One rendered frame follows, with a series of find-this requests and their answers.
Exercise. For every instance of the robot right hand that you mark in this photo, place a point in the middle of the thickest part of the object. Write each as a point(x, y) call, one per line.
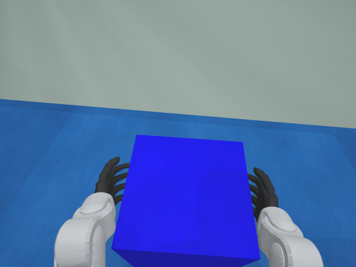
point(264, 191)

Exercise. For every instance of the right robot forearm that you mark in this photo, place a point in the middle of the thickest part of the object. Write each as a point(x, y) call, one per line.
point(282, 241)

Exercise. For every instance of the left robot forearm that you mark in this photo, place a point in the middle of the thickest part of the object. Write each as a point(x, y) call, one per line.
point(81, 241)

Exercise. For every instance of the robot left hand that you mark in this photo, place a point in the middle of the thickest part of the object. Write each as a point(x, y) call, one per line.
point(107, 179)

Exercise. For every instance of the carton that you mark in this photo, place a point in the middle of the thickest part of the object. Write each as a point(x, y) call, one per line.
point(186, 203)

